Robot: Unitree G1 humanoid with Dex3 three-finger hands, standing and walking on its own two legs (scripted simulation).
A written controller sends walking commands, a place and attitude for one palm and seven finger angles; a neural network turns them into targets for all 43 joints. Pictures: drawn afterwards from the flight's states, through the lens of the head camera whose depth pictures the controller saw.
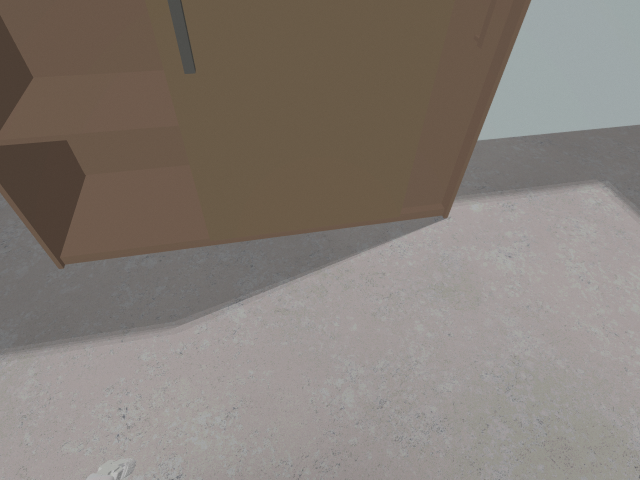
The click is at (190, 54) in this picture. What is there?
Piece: wardrobe's sliding door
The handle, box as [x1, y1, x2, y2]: [168, 0, 195, 73]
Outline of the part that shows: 168,0 184,72 193,73 195,72 195,68 180,0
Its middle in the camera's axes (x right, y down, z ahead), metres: -0.35 -0.52 +0.98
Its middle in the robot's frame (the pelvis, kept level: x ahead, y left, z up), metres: +1.07 +0.42 +0.09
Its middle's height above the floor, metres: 0.86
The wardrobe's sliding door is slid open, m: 0.57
